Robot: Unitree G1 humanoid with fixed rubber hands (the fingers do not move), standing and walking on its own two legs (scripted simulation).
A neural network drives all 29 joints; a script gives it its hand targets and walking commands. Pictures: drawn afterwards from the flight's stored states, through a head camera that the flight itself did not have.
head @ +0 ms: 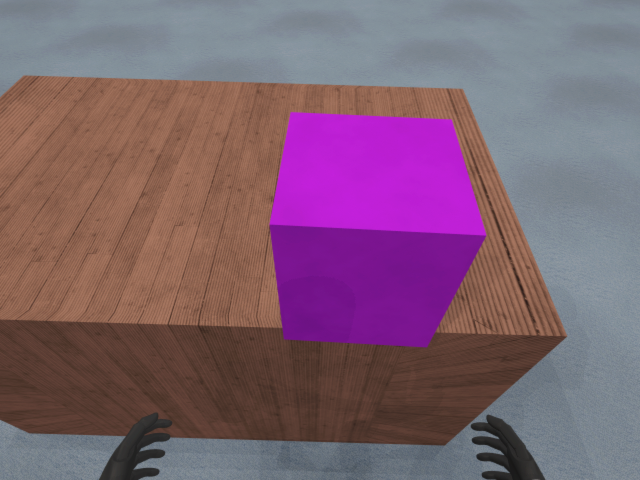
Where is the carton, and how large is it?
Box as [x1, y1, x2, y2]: [269, 112, 486, 346]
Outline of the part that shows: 291,112 269,224 284,338 427,346 486,235 451,120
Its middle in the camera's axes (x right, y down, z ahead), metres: +0.06 -0.01 +0.53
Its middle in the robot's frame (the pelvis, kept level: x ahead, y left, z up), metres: +0.41 -0.05 +0.07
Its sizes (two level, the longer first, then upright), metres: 0.210 0.200 0.250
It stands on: a pedestal, 0.70 m high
